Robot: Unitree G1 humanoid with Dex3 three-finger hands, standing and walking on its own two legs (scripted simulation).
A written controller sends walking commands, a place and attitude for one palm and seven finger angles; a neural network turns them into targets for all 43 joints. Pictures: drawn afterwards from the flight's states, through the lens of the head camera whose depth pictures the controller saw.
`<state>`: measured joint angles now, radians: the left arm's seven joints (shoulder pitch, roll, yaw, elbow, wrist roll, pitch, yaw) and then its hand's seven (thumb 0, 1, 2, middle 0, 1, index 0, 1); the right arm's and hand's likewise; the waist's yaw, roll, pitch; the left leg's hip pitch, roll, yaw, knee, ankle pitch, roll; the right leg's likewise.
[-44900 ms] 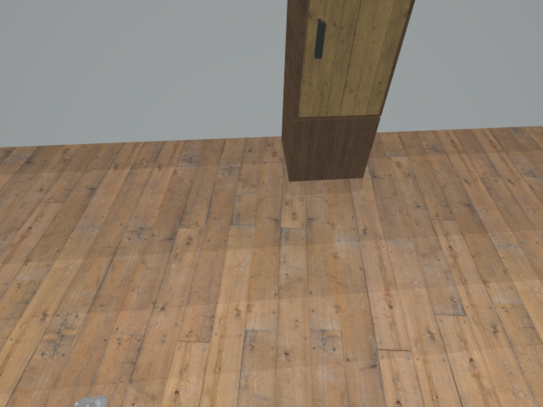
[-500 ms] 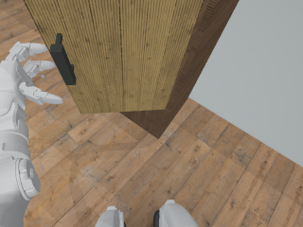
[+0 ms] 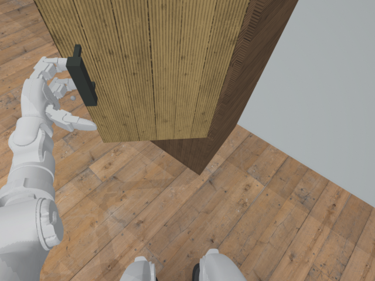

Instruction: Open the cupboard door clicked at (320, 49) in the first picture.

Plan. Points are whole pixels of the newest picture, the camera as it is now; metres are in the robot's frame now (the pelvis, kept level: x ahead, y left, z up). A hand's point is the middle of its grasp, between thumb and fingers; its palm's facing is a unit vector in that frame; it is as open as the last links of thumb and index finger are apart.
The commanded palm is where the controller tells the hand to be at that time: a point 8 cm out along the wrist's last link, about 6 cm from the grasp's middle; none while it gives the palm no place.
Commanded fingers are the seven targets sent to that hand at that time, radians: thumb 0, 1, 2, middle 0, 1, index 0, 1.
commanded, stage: slide the fingers in behind the handle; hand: left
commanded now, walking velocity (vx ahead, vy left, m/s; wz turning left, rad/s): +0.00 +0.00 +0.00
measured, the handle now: (84, 76) +0.54 +0.20 +0.07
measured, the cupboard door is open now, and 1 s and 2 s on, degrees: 42 42 49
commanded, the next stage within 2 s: close the thumb around the handle in 0.74 s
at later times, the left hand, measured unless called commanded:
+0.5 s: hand (92, 94) +0.49 +0.18 +0.07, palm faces +0.04 -1.00 -0.02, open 14.0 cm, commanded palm +0.45 +0.23 +0.07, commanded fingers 0.00 -0.50 0.30 -0.30 -1.20 -0.30 -1.20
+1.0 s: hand (90, 96) +0.48 +0.18 +0.07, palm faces +0.04 -1.00 -0.02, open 13.4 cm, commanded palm +0.46 +0.23 +0.07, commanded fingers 0.00 0.00 0.52 -0.34 -1.25 -0.34 -1.25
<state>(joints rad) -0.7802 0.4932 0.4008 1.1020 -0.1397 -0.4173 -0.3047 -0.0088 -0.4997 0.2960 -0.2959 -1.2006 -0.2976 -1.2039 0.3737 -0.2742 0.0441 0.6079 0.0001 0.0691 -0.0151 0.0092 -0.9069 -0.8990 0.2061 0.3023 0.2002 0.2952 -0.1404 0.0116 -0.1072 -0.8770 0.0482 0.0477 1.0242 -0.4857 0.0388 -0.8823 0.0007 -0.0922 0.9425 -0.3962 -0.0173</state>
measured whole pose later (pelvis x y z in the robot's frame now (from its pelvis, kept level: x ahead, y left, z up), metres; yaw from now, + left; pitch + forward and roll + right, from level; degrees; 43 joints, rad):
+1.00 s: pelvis +0.00 -0.01 +0.00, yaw +0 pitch +20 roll -2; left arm -0.81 0.45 0.37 1.12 -0.11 -0.44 -0.22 -0.01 -0.40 0.34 -0.30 -1.21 -0.31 -1.22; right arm 0.37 -0.28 0.04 0.61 0.00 0.05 -0.01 0.01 -0.91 -0.90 0.20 0.30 0.20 0.30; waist -0.15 0.02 -0.11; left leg -0.89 0.05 0.05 1.03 -0.48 0.03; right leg -0.90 0.00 -0.09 0.96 -0.40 -0.03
